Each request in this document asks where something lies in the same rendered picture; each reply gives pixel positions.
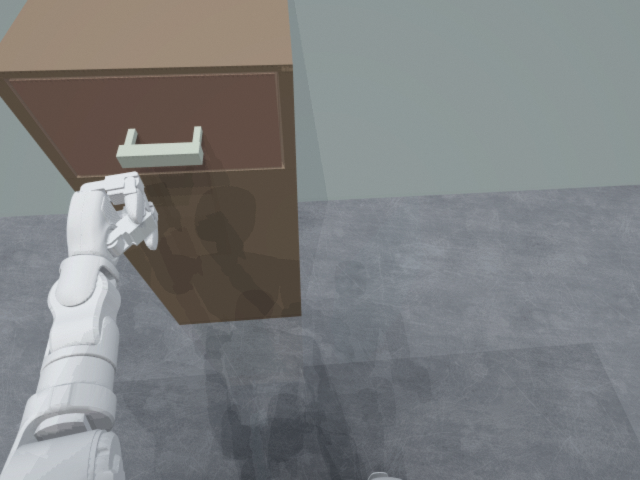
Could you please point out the left robot forearm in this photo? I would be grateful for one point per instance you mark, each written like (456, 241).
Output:
(75, 389)

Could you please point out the handle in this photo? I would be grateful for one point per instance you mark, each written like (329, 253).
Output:
(131, 155)

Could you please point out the left robot upper arm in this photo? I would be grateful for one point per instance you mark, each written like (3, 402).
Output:
(90, 455)

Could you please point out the cabinet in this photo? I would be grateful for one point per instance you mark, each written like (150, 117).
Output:
(228, 239)

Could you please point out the drawer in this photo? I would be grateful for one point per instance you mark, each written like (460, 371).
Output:
(89, 117)

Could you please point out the robot left hand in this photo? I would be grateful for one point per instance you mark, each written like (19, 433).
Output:
(95, 227)

